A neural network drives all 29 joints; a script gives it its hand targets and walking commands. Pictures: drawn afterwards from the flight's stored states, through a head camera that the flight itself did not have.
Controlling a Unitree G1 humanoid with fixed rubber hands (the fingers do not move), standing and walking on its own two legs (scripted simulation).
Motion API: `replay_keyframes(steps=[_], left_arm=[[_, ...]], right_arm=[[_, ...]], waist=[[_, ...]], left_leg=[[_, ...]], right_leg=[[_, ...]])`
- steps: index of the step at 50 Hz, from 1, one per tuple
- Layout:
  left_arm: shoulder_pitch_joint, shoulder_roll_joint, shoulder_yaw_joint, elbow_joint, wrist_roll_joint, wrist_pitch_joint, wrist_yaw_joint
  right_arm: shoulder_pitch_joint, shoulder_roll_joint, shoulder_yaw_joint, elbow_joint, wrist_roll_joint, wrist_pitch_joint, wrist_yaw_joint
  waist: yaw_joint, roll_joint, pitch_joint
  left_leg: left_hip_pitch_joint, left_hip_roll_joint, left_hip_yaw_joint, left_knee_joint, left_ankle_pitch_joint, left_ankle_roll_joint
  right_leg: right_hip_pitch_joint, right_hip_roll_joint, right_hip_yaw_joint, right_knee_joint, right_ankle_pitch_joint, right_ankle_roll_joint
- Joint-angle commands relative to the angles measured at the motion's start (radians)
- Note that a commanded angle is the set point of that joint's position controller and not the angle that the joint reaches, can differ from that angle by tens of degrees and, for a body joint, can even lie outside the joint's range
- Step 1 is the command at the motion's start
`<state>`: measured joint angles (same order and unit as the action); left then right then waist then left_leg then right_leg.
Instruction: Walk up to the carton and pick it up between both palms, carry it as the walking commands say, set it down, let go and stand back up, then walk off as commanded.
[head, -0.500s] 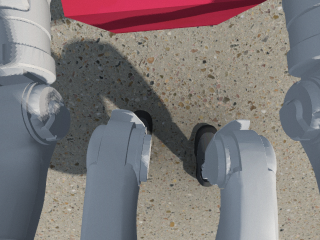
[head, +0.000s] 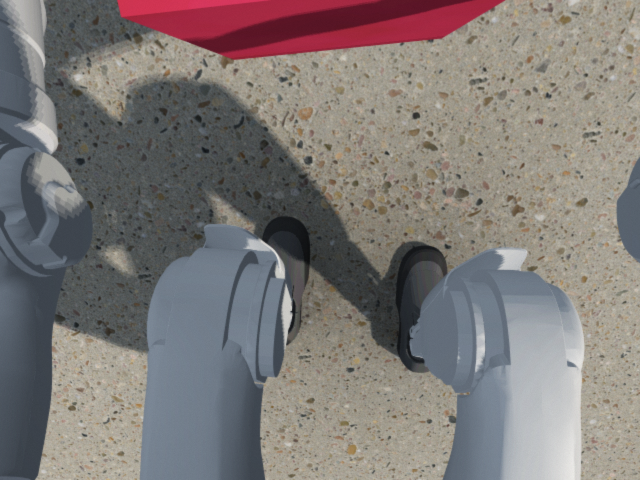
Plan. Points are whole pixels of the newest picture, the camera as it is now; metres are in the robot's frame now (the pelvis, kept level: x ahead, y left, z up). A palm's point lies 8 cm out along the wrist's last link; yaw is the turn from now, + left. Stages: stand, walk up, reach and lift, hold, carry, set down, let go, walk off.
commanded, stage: set down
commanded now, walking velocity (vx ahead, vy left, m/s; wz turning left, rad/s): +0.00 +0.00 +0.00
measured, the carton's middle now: out of the picture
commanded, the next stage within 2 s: let go in 1.28 s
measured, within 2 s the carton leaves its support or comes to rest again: neither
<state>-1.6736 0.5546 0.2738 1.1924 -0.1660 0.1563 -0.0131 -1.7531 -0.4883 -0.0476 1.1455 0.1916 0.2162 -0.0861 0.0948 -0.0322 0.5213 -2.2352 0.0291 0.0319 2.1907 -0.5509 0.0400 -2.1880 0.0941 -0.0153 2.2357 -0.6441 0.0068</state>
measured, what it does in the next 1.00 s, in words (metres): rises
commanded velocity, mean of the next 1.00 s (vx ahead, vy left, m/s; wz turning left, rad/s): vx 0.00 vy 0.00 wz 0.00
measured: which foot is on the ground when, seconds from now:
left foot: down 0.00-1.00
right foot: down 0.00-1.00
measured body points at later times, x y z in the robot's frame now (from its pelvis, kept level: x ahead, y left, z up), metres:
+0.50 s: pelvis -0.01 +0.00 +0.10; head +0.37 +0.05 +0.32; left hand +0.57 +0.32 -0.02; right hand +0.64 -0.12 -0.02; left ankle +0.12 +0.11 -0.34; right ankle +0.10 -0.11 -0.34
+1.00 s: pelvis +0.00 +0.00 +0.23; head +0.38 +0.05 +0.46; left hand +0.57 +0.33 +0.12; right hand +0.65 -0.13 +0.13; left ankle +0.12 +0.11 -0.34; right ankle +0.10 -0.11 -0.34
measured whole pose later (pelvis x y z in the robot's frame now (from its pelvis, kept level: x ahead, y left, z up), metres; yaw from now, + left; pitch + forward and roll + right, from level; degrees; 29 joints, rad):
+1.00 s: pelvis +0.00 +0.00 +0.23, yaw +2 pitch +32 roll -1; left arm -1.62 0.58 0.28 0.90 -0.15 0.38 -0.05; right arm -1.68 -0.51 -0.21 0.89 0.09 0.41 -0.03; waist 0.09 -0.02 0.52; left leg -1.56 -0.03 -0.02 1.36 -0.35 0.01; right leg -1.51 0.06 0.00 1.39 -0.43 -0.01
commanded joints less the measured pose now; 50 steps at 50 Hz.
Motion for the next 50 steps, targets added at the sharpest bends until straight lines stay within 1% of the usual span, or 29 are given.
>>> replay_keyframes(steps=[1,3,7,9,12,14,16,17,19,20,21,22,23,25,27,29,30,31,33,35,37,38,39,40,41,43,45,47,50], left_arm=[[-0.298,0.213,0.009,-0.242,-0.014,-0.005,0.001],[-0.3,0.227,-0.002,-0.267,-0.028,0.018,0.008],[-0.296,0.246,0.002,-0.341,-0.016,0.069,0.023],[-0.271,0.22,-0.01,-0.34,-0.021,0.091,0.018],[-0.246,0.201,-0.013,-0.372,-0.019,0.111,0.014],[-0.224,0.175,-0.013,-0.298,-0.011,0.12,0.007],[-0.239,0.16,-0.019,-0.35,-0.012,0.117,0.001],[-0.24,0.169,-0.011,-0.367,-0.007,0.115,0.001],[-0.257,0.166,-0.007,-0.295,-0.008,0.121,-0.003],[-0.264,0.176,-0.003,-0.327,-0.009,0.123,-0.005],[-0.291,0.192,0.003,-0.4,-0.008,0.121,-0.003],[-0.308,0.195,-0.003,-0.367,-0.012,0.127,-0.004],[-0.298,0.196,0.011,-0.255,0.005,0.138,-0.009],[-0.304,0.2,0.012,-0.408,-0.002,0.145,-0.011],[-0.307,0.208,0.025,-0.3,0.017,0.161,-0.013],[-0.304,0.215,0.023,-0.426,0.01,0.167,-0.012],[-0.307,0.231,0.037,-0.404,0.018,0.172,-0.01],[-0.299,0.223,0.044,-0.383,0.021,0.176,-0.012],[-0.294,0.231,0.035,-0.459,0.011,0.188,-0.011],[-0.285,0.234,0.037,-0.444,0.012,0.198,-0.011],[-0.284,0.235,0.031,-0.474,0.001,0.207,-0.013],[-0.276,0.238,0.034,-0.464,0.007,0.209,-0.012],[-0.276,0.232,0.027,-0.47,-0.001,0.211,-0.014],[-0.264,0.23,0.031,-0.447,0.002,0.213,-0.016],[-0.255,0.215,0.029,-0.421,0.002,0.214,-0.02],[-0.243,0.213,0.028,-0.436,0.003,0.207,-0.026],[-0.221,0.218,0.03,-0.438,0.009,0.199,-0.031],[-0.211,0.209,0.031,-0.41,0.019,0.193,-0.035],[-0.219,0.211,0.035,-0.443,0.018,0.185,-0.039]], right_arm=[[-0.322,-0.121,-0.014,-0.217,0.007,-0.012,-0.001],[-0.341,-0.139,-0.02,-0.28,0.005,0.004,-0.012],[-0.302,-0.176,-0.076,-0.317,-0.019,0.051,-0.023],[-0.271,-0.16,-0.09,-0.312,-0.03,0.072,-0.02],[-0.228,-0.164,-0.127,-0.32,-0.049,0.087,-0.012],[-0.205,-0.15,-0.136,-0.258,-0.061,0.092,0.001],[-0.202,-0.145,-0.15,-0.28,-0.067,0.089,0.015],[-0.211,-0.141,-0.145,-0.302,-0.061,0.088,0.02],[-0.229,-0.134,-0.143,-0.253,-0.067,0.095,0.025],[-0.245,-0.152,-0.154,-0.292,-0.073,0.096,0.023],[-0.272,-0.154,-0.155,-0.356,-0.068,0.096,0.019],[-0.282,-0.157,-0.156,-0.318,-0.072,0.102,0.019],[-0.267,-0.147,-0.157,-0.207,-0.078,0.116,0.023],[-0.278,-0.156,-0.156,-0.347,-0.071,0.121,0.022],[-0.285,-0.154,-0.164,-0.252,-0.083,0.134,0.022],[-0.294,-0.169,-0.168,-0.366,-0.083,0.142,0.021],[-0.298,-0.168,-0.167,-0.343,-0.084,0.148,0.02],[-0.285,-0.169,-0.168,-0.316,-0.091,0.154,0.02],[-0.295,-0.184,-0.173,-0.402,-0.09,0.164,0.016],[-0.301,-0.184,-0.17,-0.397,-0.085,0.174,0.019],[-0.299,-0.189,-0.169,-0.416,-0.085,0.183,0.021],[-0.295,-0.191,-0.172,-0.411,-0.086,0.185,0.024],[-0.289,-0.187,-0.167,-0.411,-0.078,0.186,0.029],[-0.275,-0.179,-0.163,-0.386,-0.081,0.19,0.032],[-0.262,-0.17,-0.161,-0.36,-0.083,0.189,0.038],[-0.244,-0.169,-0.17,-0.369,-0.091,0.183,0.043],[-0.221,-0.165,-0.175,-0.374,-0.098,0.177,0.046],[-0.21,-0.168,-0.185,-0.353,-0.105,0.171,0.054],[-0.205,-0.169,-0.189,-0.39,-0.106,0.162,0.056]], waist=[[0.085,-0.03,-1.458],[0.081,-0.03,-1.582],[0.06,0.019,-1.689],[0.039,0.017,-1.658],[0.017,0.045,-1.671],[0.014,0.054,-1.572],[0.002,0.06,-1.571],[0.017,0.059,-1.602],[0.021,0.041,-1.559],[0.014,0.039,-1.596],[0.021,0.04,-1.668],[0.012,0.034,-1.654],[0.021,0.034,-1.541],[0.02,0.036,-1.727],[0.026,0.036,-1.666],[0.024,0.036,-1.806],[0.034,0.036,-1.811],[0.031,0.028,-1.802],[0.023,0.019,-1.921],[0.034,0.014,-1.902],[0.028,0.01,-1.92],[0.035,0.019,-1.914],[0.03,0.026,-1.921],[0.036,0.016,-1.893],[0.032,0.011,-1.857],[0.022,0.008,-1.866],[0.025,0.014,-1.877],[0.026,0.026,-1.835],[0.019,0.024,-1.852]], left_leg=[[0.825,-0.007,-0.048,-0.13,0.487,-0.011],[0.902,-0.015,-0.043,-0.136,0.524,-0.011],[1.029,-0.031,-0.037,-0.181,0.555,-0.022],[1.037,-0.037,-0.041,-0.22,0.541,-0.023],[1.096,-0.048,-0.05,-0.266,0.559,-0.031],[1.066,-0.052,-0.058,-0.301,0.522,-0.034],[1.067,-0.055,-0.066,-0.339,0.511,-0.039],[1.082,-0.057,-0.064,-0.345,0.528,-0.038],[1.048,-0.058,-0.062,-0.377,0.478,-0.036],[1.062,-0.06,-0.057,-0.389,0.479,-0.037],[1.091,-0.064,-0.052,-0.402,0.516,-0.037],[1.08,-0.062,-0.051,-0.418,0.484,-0.038],[1.01,-0.058,-0.046,-0.448,0.4,-0.038],[1.136,-0.065,-0.036,-0.471,0.496,-0.041],[1.102,-0.058,-0.036,-0.514,0.436,-0.042],[1.185,-0.064,-0.027,-0.543,0.515,-0.047],[1.189,-0.064,-0.027,-0.558,0.509,-0.045],[1.178,-0.062,-0.024,-0.573,0.497,-0.046],[1.257,-0.067,-0.023,-0.611,0.555,-0.045],[1.258,-0.069,-0.022,-0.65,0.549,-0.045],[1.287,-0.069,-0.024,-0.688,0.558,-0.044],[1.302,-0.069,-0.025,-0.71,0.555,-0.046],[1.323,-0.067,-0.027,-0.732,0.562,-0.046],[1.32,-0.066,-0.028,-0.753,0.553,-0.045],[1.31,-0.062,-0.032,-0.781,0.546,-0.045],[1.325,-0.062,-0.032,-0.821,0.564,-0.044],[1.378,-0.063,-0.034,-0.86,0.614,-0.043],[1.393,-0.059,-0.037,-0.905,0.607,-0.045],[1.45,-0.056,-0.037,-0.971,0.639,-0.043]], right_leg=[[0.516,-0.039,-0.007,-0.177,0.332,0.011],[0.573,-0.035,-0.022,-0.188,0.351,0.01],[0.587,-0.025,-0.044,-0.236,0.316,0.002],[0.576,-0.021,-0.049,-0.276,0.294,-0.003],[0.57,-0.01,-0.052,-0.329,0.283,-0.009],[0.515,-0.013,-0.05,-0.367,0.237,-0.011],[0.533,-0.01,-0.044,-0.397,0.246,-0.015],[0.557,-0.007,-0.038,-0.409,0.266,-0.014],[0.557,-0.014,-0.035,-0.441,0.237,-0.016],[0.605,-0.012,-0.029,-0.458,0.257,-0.016],[0.663,-0.006,-0.026,-0.469,0.304,-0.016],[0.661,-0.007,-0.032,-0.481,0.276,-0.017],[0.619,-0.018,-0.028,-0.507,0.211,-0.02],[0.761,-0.006,-0.018,-0.538,0.312,-0.015],[0.72,-0.013,-0.028,-0.569,0.252,-0.017],[0.832,-0.005,-0.024,-0.6,0.338,-0.016],[0.832,-0.006,-0.024,-0.614,0.329,-0.016],[0.846,-0.011,-0.019,-0.633,0.33,-0.017],[0.936,-0.005,-0.023,-0.667,0.389,-0.014],[0.947,-0.008,-0.022,-0.7,0.383,-0.013],[0.991,-0.011,-0.018,-0.735,0.404,-0.012],[0.992,-0.011,-0.016,-0.756,0.392,-0.012],[1.013,-0.014,-0.012,-0.779,0.404,-0.013],[1.014,-0.016,-0.01,-0.8,0.398,-0.012],[1.027,-0.019,-0.007,-0.823,0.402,-0.011],[1.078,-0.019,0.001,-0.864,0.442,-0.011],[1.118,-0.018,0.006,-0.908,0.487,-0.008],[1.124,-0.021,0.012,-0.95,0.482,-0.009],[1.2,-0.022,0.02,-1.022,0.526,-0.006]])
